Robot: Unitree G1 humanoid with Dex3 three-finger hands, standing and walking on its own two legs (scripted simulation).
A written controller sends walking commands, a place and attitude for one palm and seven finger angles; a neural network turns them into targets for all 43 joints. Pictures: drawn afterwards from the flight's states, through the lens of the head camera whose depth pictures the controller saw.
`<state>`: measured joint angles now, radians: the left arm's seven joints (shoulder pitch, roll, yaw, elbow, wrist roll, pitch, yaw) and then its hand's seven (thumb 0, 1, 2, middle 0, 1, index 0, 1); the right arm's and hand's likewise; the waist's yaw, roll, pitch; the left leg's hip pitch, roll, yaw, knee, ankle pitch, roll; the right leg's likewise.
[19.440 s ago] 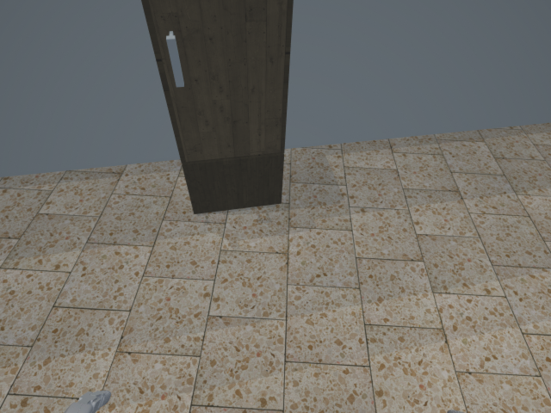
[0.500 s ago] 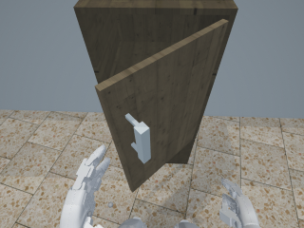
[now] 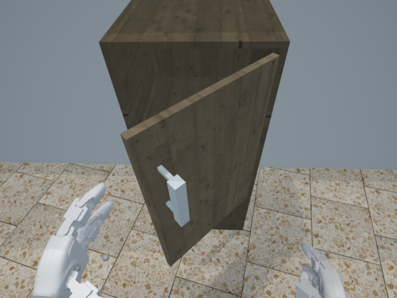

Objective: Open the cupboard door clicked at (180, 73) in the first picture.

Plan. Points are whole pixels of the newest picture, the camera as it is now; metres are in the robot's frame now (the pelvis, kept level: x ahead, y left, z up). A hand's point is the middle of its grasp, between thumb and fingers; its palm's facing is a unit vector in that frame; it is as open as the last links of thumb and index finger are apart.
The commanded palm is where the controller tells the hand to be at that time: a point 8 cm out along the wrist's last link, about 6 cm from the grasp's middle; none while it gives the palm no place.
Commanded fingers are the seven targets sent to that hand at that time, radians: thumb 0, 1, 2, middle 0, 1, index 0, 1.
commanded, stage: draw the hand back to the body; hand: left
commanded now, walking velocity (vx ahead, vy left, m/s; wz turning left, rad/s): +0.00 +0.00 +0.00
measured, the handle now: (173, 196) +0.31 +0.08 +0.06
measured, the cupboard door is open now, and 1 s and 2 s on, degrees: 44 44 44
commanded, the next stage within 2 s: step back with the hand held close in 1.16 s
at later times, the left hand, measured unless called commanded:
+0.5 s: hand (23, 221) +0.19 +0.26 +0.17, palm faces +0.31 -0.87 -0.38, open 12.5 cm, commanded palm +0.14 +0.31 +0.19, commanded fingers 0.00 0.44 0.70 -0.18 -0.30 -0.18 -0.30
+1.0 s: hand out of the picture +0.20 +0.28 +0.21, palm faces +0.43 -0.82 -0.39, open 7.7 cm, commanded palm +0.15 +0.32 +0.23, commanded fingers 0.00 0.90 0.90 -0.20 -0.30 -0.20 -0.30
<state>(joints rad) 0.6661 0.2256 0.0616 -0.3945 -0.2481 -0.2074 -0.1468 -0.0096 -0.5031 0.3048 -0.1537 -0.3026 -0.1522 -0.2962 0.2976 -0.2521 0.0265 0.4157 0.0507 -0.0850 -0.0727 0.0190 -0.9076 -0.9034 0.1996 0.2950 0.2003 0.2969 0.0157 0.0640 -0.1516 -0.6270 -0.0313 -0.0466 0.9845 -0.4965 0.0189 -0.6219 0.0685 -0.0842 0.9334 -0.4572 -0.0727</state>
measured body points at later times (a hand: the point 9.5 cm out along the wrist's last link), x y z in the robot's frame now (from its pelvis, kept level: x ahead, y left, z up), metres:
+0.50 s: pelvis +0.01 +0.04 +0.04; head -0.01 +0.02 +0.49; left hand +0.17 +0.30 +0.19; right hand +0.20 -0.16 -0.03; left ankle +0.00 +0.11 -0.68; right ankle +0.01 -0.07 -0.68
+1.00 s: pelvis +0.01 +0.02 +0.06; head -0.01 +0.00 +0.51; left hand +0.17 +0.32 +0.23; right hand +0.20 -0.20 -0.03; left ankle +0.00 +0.11 -0.68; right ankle +0.01 -0.07 -0.68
